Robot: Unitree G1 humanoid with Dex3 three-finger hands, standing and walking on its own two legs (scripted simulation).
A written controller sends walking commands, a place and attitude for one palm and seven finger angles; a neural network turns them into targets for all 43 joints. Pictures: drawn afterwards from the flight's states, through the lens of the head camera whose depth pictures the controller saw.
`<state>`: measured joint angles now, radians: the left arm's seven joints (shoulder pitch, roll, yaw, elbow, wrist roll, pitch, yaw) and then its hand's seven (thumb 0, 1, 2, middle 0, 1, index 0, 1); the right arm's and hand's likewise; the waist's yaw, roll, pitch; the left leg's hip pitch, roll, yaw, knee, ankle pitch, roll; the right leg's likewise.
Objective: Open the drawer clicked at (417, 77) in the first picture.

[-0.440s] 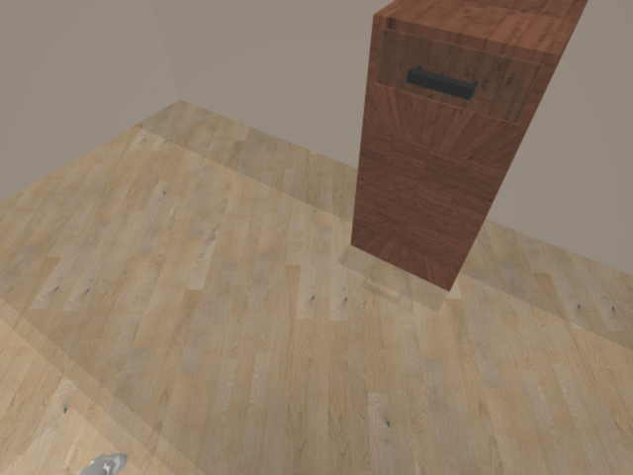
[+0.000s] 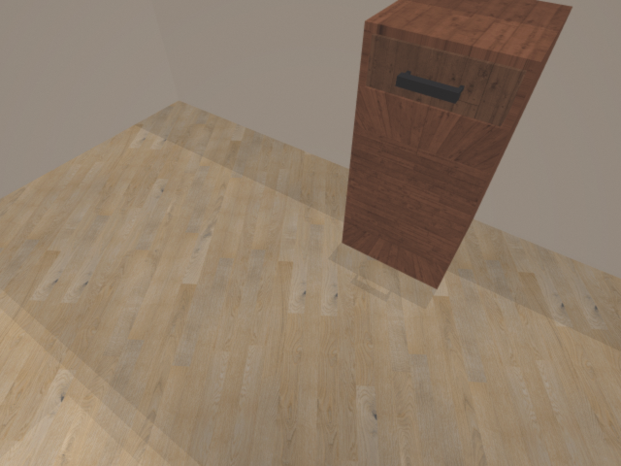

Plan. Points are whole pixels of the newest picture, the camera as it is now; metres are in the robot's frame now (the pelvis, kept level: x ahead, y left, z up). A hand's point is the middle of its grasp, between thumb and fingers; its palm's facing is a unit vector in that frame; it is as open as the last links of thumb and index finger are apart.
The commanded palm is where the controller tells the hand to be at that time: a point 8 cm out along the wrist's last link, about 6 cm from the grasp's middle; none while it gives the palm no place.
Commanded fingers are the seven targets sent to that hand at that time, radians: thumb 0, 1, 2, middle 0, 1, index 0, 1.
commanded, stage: stand and wait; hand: left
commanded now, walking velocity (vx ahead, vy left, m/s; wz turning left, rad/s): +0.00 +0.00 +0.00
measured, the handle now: (430, 84) +0.99 -0.25 +0.02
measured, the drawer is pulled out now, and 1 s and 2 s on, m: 0.00 0.00 0.00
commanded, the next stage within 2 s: look at it before walking up in 0.38 s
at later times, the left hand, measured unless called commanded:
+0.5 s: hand out of the picture +0.07 +0.25 -0.15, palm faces -0.03 -0.94 -0.34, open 7.4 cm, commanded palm none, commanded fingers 0.00 0.90 0.90 -0.20 -0.30 -0.20 -0.30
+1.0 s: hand out of the picture +0.07 +0.25 -0.15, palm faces -0.03 -0.94 -0.34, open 7.4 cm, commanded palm none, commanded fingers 0.00 0.90 0.90 -0.20 -0.30 -0.20 -0.30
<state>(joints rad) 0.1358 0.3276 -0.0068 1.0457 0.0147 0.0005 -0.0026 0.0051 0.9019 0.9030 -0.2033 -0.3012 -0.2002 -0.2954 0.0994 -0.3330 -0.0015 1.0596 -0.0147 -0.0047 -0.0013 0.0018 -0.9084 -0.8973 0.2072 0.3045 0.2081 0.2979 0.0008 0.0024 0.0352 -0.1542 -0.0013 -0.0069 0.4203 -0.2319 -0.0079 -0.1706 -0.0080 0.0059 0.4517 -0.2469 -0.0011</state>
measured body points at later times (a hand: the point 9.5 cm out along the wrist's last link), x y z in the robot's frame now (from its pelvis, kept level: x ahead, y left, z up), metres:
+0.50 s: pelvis -0.01 +0.00 +0.00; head +0.00 -0.01 +0.45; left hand +0.07 +0.29 -0.13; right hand +0.06 -0.30 -0.13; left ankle +0.00 +0.13 -0.74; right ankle +0.00 -0.12 -0.74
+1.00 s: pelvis -0.01 +0.00 +0.00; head +0.00 +0.00 +0.45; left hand +0.07 +0.30 -0.13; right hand +0.08 -0.30 -0.13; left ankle +0.00 +0.13 -0.74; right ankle +0.00 -0.12 -0.74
